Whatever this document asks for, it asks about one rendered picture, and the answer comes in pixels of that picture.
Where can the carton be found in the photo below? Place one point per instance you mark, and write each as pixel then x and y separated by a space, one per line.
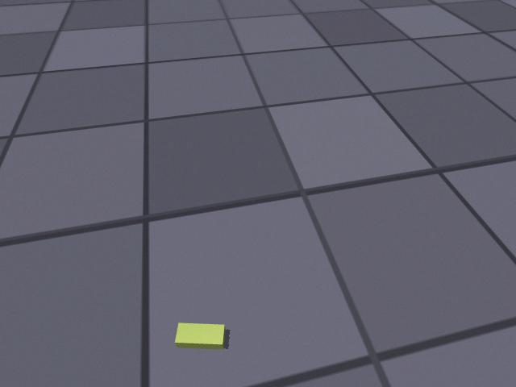
pixel 197 335

